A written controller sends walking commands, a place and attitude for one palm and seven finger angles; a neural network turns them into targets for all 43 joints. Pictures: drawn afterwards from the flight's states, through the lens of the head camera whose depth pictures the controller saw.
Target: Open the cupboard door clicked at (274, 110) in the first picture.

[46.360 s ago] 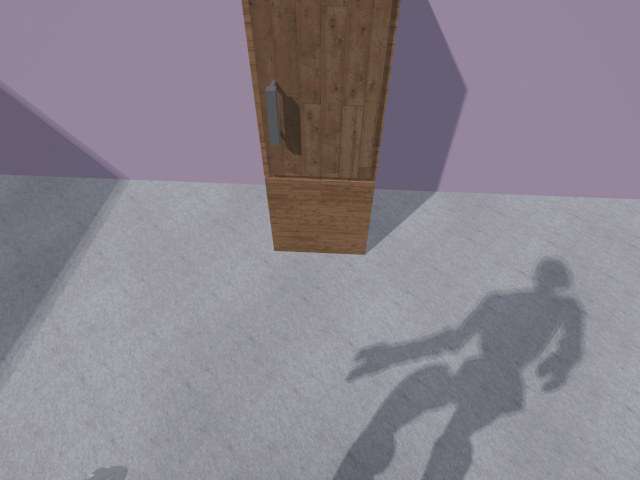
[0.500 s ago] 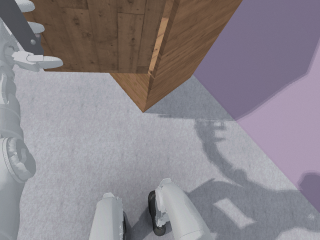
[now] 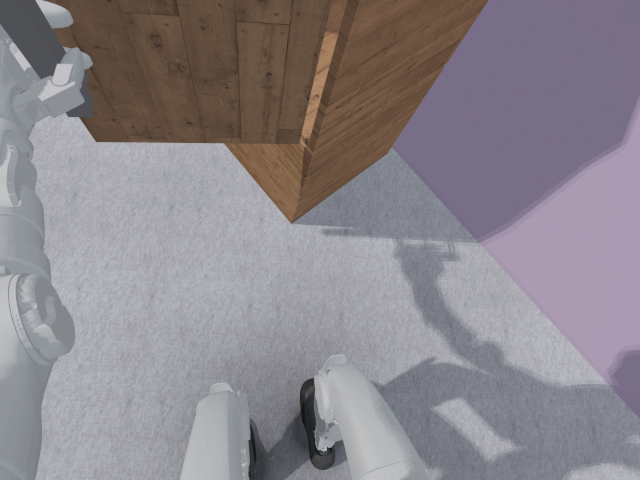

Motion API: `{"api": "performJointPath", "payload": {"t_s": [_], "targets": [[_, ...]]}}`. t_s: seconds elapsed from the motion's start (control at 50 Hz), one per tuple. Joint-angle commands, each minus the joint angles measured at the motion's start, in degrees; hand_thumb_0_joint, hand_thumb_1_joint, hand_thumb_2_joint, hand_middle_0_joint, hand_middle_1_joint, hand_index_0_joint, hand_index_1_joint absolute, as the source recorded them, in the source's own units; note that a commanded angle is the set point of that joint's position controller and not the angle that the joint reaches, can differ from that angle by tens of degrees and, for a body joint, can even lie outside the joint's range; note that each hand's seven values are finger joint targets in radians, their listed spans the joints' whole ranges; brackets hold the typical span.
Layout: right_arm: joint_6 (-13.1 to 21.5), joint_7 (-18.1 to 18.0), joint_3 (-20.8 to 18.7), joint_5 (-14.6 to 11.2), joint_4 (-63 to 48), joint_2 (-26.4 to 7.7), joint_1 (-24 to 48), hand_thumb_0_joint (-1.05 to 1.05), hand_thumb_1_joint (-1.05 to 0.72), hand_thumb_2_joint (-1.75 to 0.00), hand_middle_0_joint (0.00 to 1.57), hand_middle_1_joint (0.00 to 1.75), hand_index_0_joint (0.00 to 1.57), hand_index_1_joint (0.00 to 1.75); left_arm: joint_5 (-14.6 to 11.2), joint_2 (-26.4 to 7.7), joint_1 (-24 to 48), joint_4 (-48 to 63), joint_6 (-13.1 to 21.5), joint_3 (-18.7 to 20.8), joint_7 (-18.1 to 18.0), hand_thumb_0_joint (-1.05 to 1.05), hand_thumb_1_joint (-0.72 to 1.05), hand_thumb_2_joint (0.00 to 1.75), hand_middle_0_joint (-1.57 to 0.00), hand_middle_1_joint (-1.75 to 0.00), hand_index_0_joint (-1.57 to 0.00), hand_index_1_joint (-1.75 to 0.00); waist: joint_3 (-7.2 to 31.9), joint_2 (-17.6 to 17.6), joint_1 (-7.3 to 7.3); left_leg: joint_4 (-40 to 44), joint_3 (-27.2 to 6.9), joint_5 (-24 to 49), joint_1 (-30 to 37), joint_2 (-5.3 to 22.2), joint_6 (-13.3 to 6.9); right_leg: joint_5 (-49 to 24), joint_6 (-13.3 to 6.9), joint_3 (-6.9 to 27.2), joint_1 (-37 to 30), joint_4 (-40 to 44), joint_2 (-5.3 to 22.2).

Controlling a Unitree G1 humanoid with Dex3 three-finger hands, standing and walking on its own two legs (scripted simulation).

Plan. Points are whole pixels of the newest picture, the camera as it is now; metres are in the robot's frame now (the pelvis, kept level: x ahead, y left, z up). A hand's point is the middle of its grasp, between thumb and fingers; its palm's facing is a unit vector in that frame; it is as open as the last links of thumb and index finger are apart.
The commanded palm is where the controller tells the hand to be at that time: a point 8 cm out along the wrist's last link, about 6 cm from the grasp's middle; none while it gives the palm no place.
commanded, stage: pull the door open along its arc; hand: left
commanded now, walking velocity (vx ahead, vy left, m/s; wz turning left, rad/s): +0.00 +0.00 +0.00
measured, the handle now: (50, 41) +0.61 +0.23 +0.03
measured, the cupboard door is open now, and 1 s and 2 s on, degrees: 55 94 99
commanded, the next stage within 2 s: open thumb and fingers to let go in 1.16 s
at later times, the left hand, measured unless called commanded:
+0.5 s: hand (78, 141) +0.48 +0.20 +0.04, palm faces -0.05 -1.00 -0.02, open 6.4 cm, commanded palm +0.42 +0.24 +0.03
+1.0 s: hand (179, 238) +0.38 +0.10 +0.04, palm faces +0.38 -0.92 -0.02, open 6.7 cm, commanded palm +0.31 +0.15 +0.03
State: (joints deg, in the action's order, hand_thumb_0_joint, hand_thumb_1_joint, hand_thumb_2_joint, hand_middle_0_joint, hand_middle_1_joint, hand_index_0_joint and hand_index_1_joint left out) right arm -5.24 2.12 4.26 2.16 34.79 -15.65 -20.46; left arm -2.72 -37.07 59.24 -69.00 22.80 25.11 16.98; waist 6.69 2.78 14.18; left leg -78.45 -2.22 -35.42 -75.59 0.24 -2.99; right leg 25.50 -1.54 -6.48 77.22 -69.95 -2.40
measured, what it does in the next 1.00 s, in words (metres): stands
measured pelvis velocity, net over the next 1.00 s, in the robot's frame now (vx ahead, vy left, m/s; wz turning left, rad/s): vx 0.01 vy -0.03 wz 0.05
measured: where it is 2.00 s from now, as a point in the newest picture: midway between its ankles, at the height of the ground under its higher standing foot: (282, 460)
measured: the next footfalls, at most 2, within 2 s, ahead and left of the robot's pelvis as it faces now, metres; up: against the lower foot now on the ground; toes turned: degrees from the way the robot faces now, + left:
none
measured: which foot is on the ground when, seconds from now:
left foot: down 0.00-1.00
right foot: down 0.00-1.00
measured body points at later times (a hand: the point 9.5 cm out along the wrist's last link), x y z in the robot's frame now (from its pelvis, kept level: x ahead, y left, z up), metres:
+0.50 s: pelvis +0.02 +0.00 +0.03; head +0.19 +0.02 +0.44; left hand +0.48 +0.25 +0.04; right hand +0.05 -0.26 -0.09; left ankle -0.01 +0.08 -0.60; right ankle +0.06 -0.11 -0.60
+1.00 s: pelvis +0.01 -0.03 +0.03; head +0.13 -0.03 +0.46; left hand +0.35 +0.15 +0.04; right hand +0.17 -0.24 -0.11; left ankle -0.01 +0.08 -0.60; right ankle +0.06 -0.11 -0.60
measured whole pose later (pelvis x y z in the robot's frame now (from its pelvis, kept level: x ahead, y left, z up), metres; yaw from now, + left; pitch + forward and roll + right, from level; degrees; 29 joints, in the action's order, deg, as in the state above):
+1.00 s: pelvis +0.01 -0.03 +0.03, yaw +3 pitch +24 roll +0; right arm -2.6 2.7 0.1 4.0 33.0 -9.5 -9.6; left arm 2.0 0.7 13.2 -29.9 29.9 2.7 -24.2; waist 9.9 1.0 2.3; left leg -71.0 0.4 -34.7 -60.0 -1.5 -1.0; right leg 28.0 -3.3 -3.4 65.0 -69.3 -1.1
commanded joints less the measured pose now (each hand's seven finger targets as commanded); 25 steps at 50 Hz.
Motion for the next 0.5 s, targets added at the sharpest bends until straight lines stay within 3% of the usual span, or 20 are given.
{"api": "performJointPath", "payload": {"t_s": [0.0,0.06,0.08,0.1,0.14,0.26,0.3,0.36,0.4,0.44,0.48], "targets": [[0.3,-1.2,-3.6,0.3,-0.4,-11.9,-13.0,0.00,-0.90,-0.90,0.20,0.30,0.20,0.30,0.0,-13.3,26.7,11.5,4.9,-0.4,1.1,0.00,0.90,0.90,-0.40,-1.35,-0.40,-1.35,32.8,12.2,2.13,8.4,-5.2,29.0,24.2,1.4,1.8,-14.4,-0.4,3.8,-17.5,5.0,-0.9],[0.3,-1.1,-3.8,0.4,-0.4,-11.9,-13.1,0.00,-0.90,-0.90,0.20,0.30,0.20,0.30,-0.1,-14.2,26.2,13.1,5.5,0.4,1.5,0.00,0.90,0.90,-0.40,-1.35,-0.40,-1.35,36.0,15.7,1.22,8.2,-5.6,33.4,27.9,1.5,2.5,-16.3,-0.7,3.7,-17.0,4.5,-0.7],[0.2,-1.1,-3.8,0.3,-0.8,-12.1,-13.2,0.00,-0.90,-0.90,0.20,0.30,0.20,0.30,-0.1,-16.8,24.5,13.3,5.6,2.4,1.7,0.00,0.90,0.90,-0.40,-1.35,-0.40,-1.35,36.5,14.4,0.38,8.3,-5.5,34.0,27.4,1.5,2.5,-17.1,-0.6,3.7,-18.7,4.4,-0.8],[0.0,-1.1,-3.7,0.1,-1.3,-12.0,-12.7,0.00,-0.90,-0.90,0.20,0.30,0.20,0.30,-0.4,-16.7,22.0,12.8,5.3,2.8,2.0,0.00,0.90,0.90,-0.40,-1.35,-0.40,-1.35,36.7,13.0,-0.06,8.2,-4.7,33.0,25.6,1.3,2.0,-17.9,-0.5,4.2,-20.8,4.7,-0.8],[-0.2,-1.0,-3.6,-0.2,-2.0,-11.7,-12.2,0.00,-0.90,-0.90,0.20,0.30,0.20,0.30,-1.0,-15.2,17.6,12.5,5.0,2.2,3.0,0.00,0.90,0.90,-0.40,-1.35,-0.40,-1.35,35.5,12.8,-0.93,8.7,-4.5,34.0,25.5,1.4,2.0,-18.9,-0.6,4.1,-21.3,4.6,-0.7],[-0.2,-0.6,-4.3,-1.3,-4.3,-11.1,-10.4,0.00,-0.90,-0.90,0.20,0.30,0.20,0.30,-3.9,-13.9,6.9,20.3,4.5,3.4,4.3,0.00,0.90,0.90,-0.40,-1.35,-0.40,-1.35,37.4,10.3,-3.98,10.7,-3.2,34.6,25.2,1.1,1.6,-22.5,-0.3,4.8,-28.2,5.8,-0.6],[-0.1,-0.5,-4.7,-1.7,-5.0,-10.9,-9.7,0.00,-0.90,-0.90,0.20,0.30,0.20,0.30,-4.8,-12.0,1.5,22.8,4.3,3.0,4.2,0.00,0.90,0.90,-0.40,-1.35,-0.40,-1.35,37.1,8.2,-4.77,11.7,-2.8,35.0,25.1,1.0,1.4,-23.6,-0.2,4.9,-30.3,6.5,-0.5],[0.4,-0.1,-5.3,-2.2,-5.9,-10.3,-8.5,0.00,-0.90,-0.90,0.20,0.30,0.20,0.30,-6.4,-8.2,-7.3,28.2,4.4,1.9,4.2,0.00,0.90,0.90,-0.40,-1.35,-0.40,-1.35,37.2,8.1,-6.52,12.8,-2.3,38.2,27.2,0.9,1.7,-25.5,-0.1,4.9,-31.9,7.2,-0.3],[0.8,0.1,-5.7,-2.5,-6.9,-9.8,-7.2,0.00,-0.90,-0.90,0.20,0.30,0.20,0.30,-7.3,-5.3,-13.1,32.0,4.5,0.8,3.7,0.00,0.90,0.90,-0.40,-1.35,-0.40,-1.35,35.8,5.7,-7.41,13.9,-1.6,37.2,26.1,0.7,1.6,-26.1,0.0,5.0,-34.3,7.9,-0.2],[1.3,0.4,-6.1,-2.8,-7.8,-9.2,-6.2,0.00,-0.90,-0.90,0.20,0.30,0.20,0.30,-8.2,-2.7,-19.8,36.2,5.1,0.0,3.0,0.00,0.90,0.90,-0.40,-1.35,-0.40,-1.35,35.9,6.9,-8.94,14.7,-1.3,39.9,27.7,0.6,2.0,-27.4,-0.2,5.0,-35.2,7.8,0.0],[1.8,0.6,-6.6,-3.0,-8.6,-8.7,-5.0,0.00,-0.90,-0.90,0.20,0.30,0.20,0.30,-9.1,0.9,-26.9,39.3,5.5,-1.4,2.1,0.00,0.90,0.90,-0.40,-1.35,-0.40,-1.35,33.7,4.5,-9.68,15.4,-0.7,40.4,27.5,0.6,2.1,-28.0,-0.1,4.9,-36.3,8.2,0.1]]}}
